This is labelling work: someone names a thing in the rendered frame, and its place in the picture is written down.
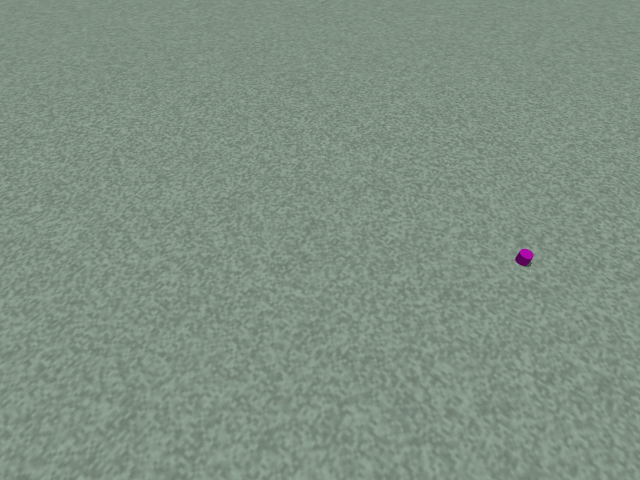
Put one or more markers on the tin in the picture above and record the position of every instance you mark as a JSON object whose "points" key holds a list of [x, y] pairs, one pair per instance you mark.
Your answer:
{"points": [[524, 257]]}

